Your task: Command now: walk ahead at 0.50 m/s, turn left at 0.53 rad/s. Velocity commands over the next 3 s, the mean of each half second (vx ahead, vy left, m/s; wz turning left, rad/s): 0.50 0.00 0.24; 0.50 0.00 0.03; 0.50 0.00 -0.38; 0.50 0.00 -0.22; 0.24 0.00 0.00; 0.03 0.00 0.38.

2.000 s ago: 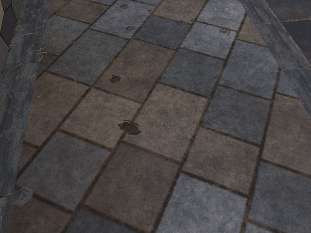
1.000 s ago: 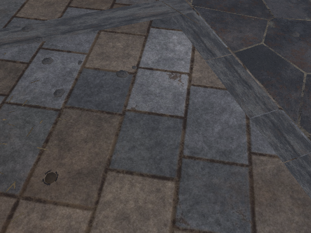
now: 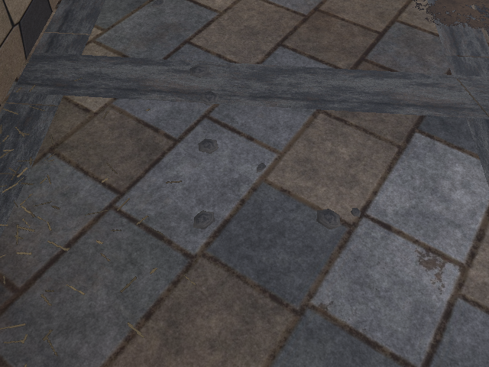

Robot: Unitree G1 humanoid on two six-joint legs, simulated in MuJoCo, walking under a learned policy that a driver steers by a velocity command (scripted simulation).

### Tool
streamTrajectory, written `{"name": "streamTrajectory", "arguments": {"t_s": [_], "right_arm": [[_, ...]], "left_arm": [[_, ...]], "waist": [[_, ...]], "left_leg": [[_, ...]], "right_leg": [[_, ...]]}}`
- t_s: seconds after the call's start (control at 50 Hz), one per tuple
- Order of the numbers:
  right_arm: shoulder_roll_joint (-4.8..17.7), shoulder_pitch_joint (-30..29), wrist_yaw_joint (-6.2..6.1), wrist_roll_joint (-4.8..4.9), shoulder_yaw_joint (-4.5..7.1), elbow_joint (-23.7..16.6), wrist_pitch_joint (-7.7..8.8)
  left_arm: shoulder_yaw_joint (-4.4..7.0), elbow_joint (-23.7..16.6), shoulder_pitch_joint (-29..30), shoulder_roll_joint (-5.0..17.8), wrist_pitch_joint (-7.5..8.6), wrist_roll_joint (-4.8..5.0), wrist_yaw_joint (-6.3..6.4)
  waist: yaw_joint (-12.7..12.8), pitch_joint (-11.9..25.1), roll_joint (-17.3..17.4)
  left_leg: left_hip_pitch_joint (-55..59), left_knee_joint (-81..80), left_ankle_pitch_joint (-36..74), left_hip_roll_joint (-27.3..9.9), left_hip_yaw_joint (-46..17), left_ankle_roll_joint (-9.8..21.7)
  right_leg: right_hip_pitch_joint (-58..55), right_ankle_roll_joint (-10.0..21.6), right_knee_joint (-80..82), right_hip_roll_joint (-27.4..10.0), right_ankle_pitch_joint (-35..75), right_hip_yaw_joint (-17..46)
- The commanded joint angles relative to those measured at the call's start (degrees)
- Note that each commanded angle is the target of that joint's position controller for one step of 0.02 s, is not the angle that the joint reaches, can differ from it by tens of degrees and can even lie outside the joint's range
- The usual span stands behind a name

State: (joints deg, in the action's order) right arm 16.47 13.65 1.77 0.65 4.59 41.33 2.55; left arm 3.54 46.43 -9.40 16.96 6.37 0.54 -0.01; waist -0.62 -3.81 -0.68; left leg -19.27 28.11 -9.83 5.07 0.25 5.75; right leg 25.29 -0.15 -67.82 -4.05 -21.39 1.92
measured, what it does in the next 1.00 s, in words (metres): walks ahead: right foot, then left foot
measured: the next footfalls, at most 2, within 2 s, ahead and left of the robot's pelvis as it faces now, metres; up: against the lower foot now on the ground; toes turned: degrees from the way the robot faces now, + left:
right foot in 0.36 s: +0.39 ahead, -0.14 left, +0.00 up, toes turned +5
left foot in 0.88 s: +0.67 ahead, +0.12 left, +0.00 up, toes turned +7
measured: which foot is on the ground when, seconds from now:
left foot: down 0.00-0.38, up 0.40-0.86, down 0.88-1.00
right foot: up 0.00-0.34, down 0.36-0.88, up 0.90-1.00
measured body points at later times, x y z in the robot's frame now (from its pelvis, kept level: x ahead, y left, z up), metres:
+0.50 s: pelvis +0.29 -0.06 +0.00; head +0.32 -0.07 +0.45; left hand +0.39 +0.22 -0.10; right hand +0.40 -0.33 -0.12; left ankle +0.19 +0.07 -0.65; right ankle +0.35 -0.15 -0.73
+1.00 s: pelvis +0.57 +0.02 +0.00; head +0.60 +0.03 +0.45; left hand +0.57 +0.30 -0.14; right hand +0.76 -0.22 -0.09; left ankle +0.63 +0.12 -0.73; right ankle +0.46 -0.13 -0.65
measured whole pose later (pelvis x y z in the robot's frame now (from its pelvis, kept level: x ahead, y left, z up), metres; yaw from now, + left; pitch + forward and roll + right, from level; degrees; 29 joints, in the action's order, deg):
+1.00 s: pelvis +0.57 +0.02 +0.00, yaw +5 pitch +2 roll +0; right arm 15.1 8.5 1.5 0.1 2.7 41.5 4.7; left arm 2.4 51.5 -18.6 17.1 4.3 1.4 -0.5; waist 1.5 -1.6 -1.2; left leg -21.7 28.6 -8.9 1.2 2.5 2.9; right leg 19.5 1.8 -64.2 -1.3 -24.4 1.8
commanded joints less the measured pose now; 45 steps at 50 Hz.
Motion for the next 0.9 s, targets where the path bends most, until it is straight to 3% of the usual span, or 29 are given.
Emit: {"name": "streamTrajectory", "arguments": {"t_s": [0.02, 0.08, 0.14, 0.18, 0.24, 0.3, 0.32, 0.34, 0.36, 0.38, 0.4, 0.42, 0.44, 0.46, 0.48, 0.5, 0.56, 0.68, 0.74, 0.78, 0.84, 0.86, 0.88, 0.9], "right_arm": [[6.89, -0.63, -0.91, -0.34, 1.58, -4.66, 1.44], [8.05, 1.52, -2.0, -0.18, 1.76, -3.5, 1.61], [8.05, 3.58, -2.37, -0.07, 1.6, -2.19, 1.46], [8.48, 5.62, -2.24, 0.0, 1.6, -0.96, 1.53], [8.44, 7.82, -2.17, 0.27, 1.59, 0.81, 1.32], [8.95, 8.29, -2.51, 0.14, 1.85, 1.86, 0.63], [9.18, 7.46, -2.58, 0.16, 1.9, 1.81, 0.37], [8.56, 6.59, -2.6, 0.09, 1.59, 1.59, 0.13], [6.61, 6.23, -2.62, -0.43, 0.66, 0.72, 0.05], [2.75, 12.67, -2.55, -0.13, -0.56, -0.19, 0.8], [3.34, 13.02, -2.41, 0.39, -0.85, 0.02, 1.62], [7.64, 8.24, -2.11, 1.32, 0.17, -0.62, 2.05], [7.9, 3.79, -2.0, 1.28, 0.09, -1.66, 2.33], [7.39, 1.16, -2.0, 0.47, 0.14, -2.31, 2.47], [7.05, 1.11, -2.02, -0.12, 0.45, -2.14, 2.24], [6.05, 2.41, -1.94, -0.09, 0.36, -1.8, 1.9], [3.87, 2.03, -2.14, -0.37, -0.2, -1.98, 1.19], [1.55, -9.03, -1.42, -0.26, -1.33, -4.43, 2.05], [1.59, -13.98, -0.56, 0.28, -1.49, -5.91, 2.47], [2.12, -16.02, 0.1, 0.43, -1.41, -6.94, 2.76], [4.32, -12.77, 0.6, 0.21, -0.6, -6.56, 3.06], [5.92, -6.88, 0.4, -0.01, 0.32, -4.87, 3.09], [8.83, 2.17, -0.13, -0.31, 1.68, -2.24, 3.01], [14.01, 10.33, -0.64, -1.54, 2.87, -1.12, 2.77]], "left_arm": [[1.72, -3.55, -1.55, 6.25, -0.03, -1.0, 0.02], [0.77, -4.56, 2.37, 3.8, -0.96, -1.3, 0.0], [-0.06, -5.63, 7.86, 2.41, -0.68, -0.88, -0.6], [-0.2, -6.44, 10.92, 2.67, -0.38, -0.31, -1.06], [0.03, -7.66, 13.62, 4.05, 0.15, -0.09, -1.72], [0.44, -7.71, 11.81, 5.34, 0.69, -0.15, -2.28], [0.85, -7.02, 8.95, 6.1, 0.86, -0.15, -2.27], [1.79, -5.12, 2.79, 7.57, 0.99, -0.36, -2.03], [2.65, -3.35, -6.17, 10.11, 1.09, -1.01, -1.76], [3.98, -2.09, -13.59, 15.03, 0.76, -1.71, -1.61], [3.2, -0.59, -15.55, 11.83, 0.41, -0.21, -2.17], [2.06, -1.1, -12.25, 8.3, 0.18, 0.62, -2.06], [1.52, -2.02, -8.45, 6.8, -0.31, 0.11, -1.76], [1.04, -2.32, -5.49, 5.77, -0.59, -0.5, -1.72], [0.46, -2.62, -3.83, 4.37, -0.44, -1.06, -1.7], [0.3, -2.53, -3.21, 4.21, -0.35, -1.29, -1.7], [0.69, -1.38, -4.17, 5.97, 0.13, -0.56, -1.35], [1.09, 1.0, -8.64, 8.04, -0.78, 0.33, -0.38], [1.14, 2.76, -12.24, 8.45, -1.55, 0.62, -0.29], [1.28, 3.68, -13.38, 8.73, -2.31, 0.71, -0.12], [1.81, 4.08, -12.35, 10.12, -3.21, 0.79, 0.33], [1.8, 3.91, -11.08, 10.27, -3.51, 0.84, 0.45], [1.15, 3.35, -10.86, 8.77, -3.6, 0.38, 0.59], [-0.45, 1.52, -14.5, 4.1, -2.84, -0.69, 0.42]], "waist": [[1.65, 7.2, 2.35], [0.47, 5.04, 2.78], [-2.22, 3.75, 4.39], [-3.81, 2.58, 5.01], [-4.67, 1.08, 5.14], [-3.09, 1.14, 6.63], [-1.31, 2.41, 7.22], [1.96, 6.19, 6.47], [5.85, 13.94, 4.13], [5.21, 22.71, -8.69], [5.78, 24.02, -15.76], [6.3, 15.28, -9.55], [5.5, 9.93, -5.02], [4.07, 5.62, -2.67], [2.47, 4.23, -3.01], [1.33, 4.25, -4.24], [0.57, 3.79, -4.09], [4.15, 1.94, -2.65], [5.98, 0.58, -2.59], [5.9, -0.07, -2.91], [2.66, 2.29, -4.31], [-0.96, 5.93, -4.21], [-4.93, 12.35, -2.95], [-5.56, 21.94, 6.13]], "left_leg": [[11.71, -14.75, 14.27, -15.65, -20.33, 11.86], [8.27, -16.39, 17.46, -13.71, -14.3, 10.58], [6.58, -16.59, 11.98, -11.12, -10.22, 7.57], [7.13, -16.89, 7.52, -12.18, -11.07, 7.05], [13.42, -14.15, 7.31, -15.15, -13.61, 6.8], [19.06, -10.51, 13.83, -17.77, -15.66, 5.56], [19.67, -7.56, 20.68, -17.25, -15.15, 4.77], [19.14, -0.58, 29.26, -14.56, -13.0, 3.52], [12.87, 12.14, 26.25, -11.41, -10.31, 1.62], [-7.35, 33.63, 5.83, -2.82, -5.47, -3.19], [-19.03, 43.13, -23.25, 0.1, -8.83, -4.12], [-24.76, 47.44, -20.63, -3.55, -10.25, -3.68], [-25.0, 46.12, -15.57, -6.61, -7.71, -3.28], [-23.83, 42.17, -11.64, -8.71, -6.15, -3.37], [-20.98, 38.76, -8.83, -10.59, -6.12, -3.47], [-18.26, 37.06, -7.37, -11.26, -5.8, -3.82], [-18.22, 31.02, -4.06, -12.27, -4.2, -5.49], [-16.34, 9.71, 13.64, -10.59, -1.39, -6.66], [-16.18, 4.54, 15.27, -9.36, -0.87, -6.18], [-17.32, 2.23, 12.35, -8.84, -1.16, -5.05], [-11.1, -0.1, 6.12, -6.89, -0.01, -2.55], [-2.37, -1.72, 6.57, -5.22, 1.66, -1.08], [12.04, -0.57, 8.47, -6.61, 0.53, 1.04], [34.91, 1.6, 7.7, -20.59, -18.33, 7.76]], "right_leg": [[9.75, -1.19, 5.65, -3.08, 3.95, 2.26], [10.08, -3.38, 16.5, -2.57, 13.0, 0.63], [6.28, -3.45, 29.21, -0.65, 25.58, -0.36], [4.93, -2.98, 33.42, 0.37, 29.6, -0.63], [7.87, -1.07, 37.31, 0.69, 26.79, 0.24], [7.0, 1.54, 39.44, 1.37, 20.0, -0.15], [2.98, 2.65, 40.38, 2.52, 18.11, -1.44], [-5.63, 4.26, 41.89, 3.99, 18.97, -2.94], [-20.46, 7.46, 39.33, -1.18, 21.02, 1.99], [-42.03, 15.91, 41.26, -13.77, 12.81, 24.75], [-46.61, 18.95, 50.04, -17.98, 1.05, 41.4], [-40.84, 16.26, 51.24, -16.75, -5.8, 36.15], [-33.29, 14.15, 52.09, -14.53, -3.87, 28.63], [-25.84, 13.5, 53.85, -12.28, 1.43, 23.45], [-21.32, 12.8, 55.28, -10.37, 6.57, 19.81], [-18.61, 12.79, 56.54, -9.28, 10.02, 17.54], [-16.21, 14.05, 59.3, -8.47, 18.63, 11.81], [-17.67, 11.53, 60.36, -5.4, 24.66, 3.0], [-21.56, 11.42, 59.15, -7.22, 24.04, 3.35], [-25.77, 10.93, 57.16, -9.17, 26.12, 4.07], [-29.67, 9.31, 51.0, -10.38, 38.5, 3.96], [-28.79, 8.19, 44.17, -8.7, 47.19, 2.14], [-23.2, 6.44, 33.07, -5.78, 46.79, -0.03], [-3.87, 3.14, 12.08, 0.15, 28.09, -3.02]]}}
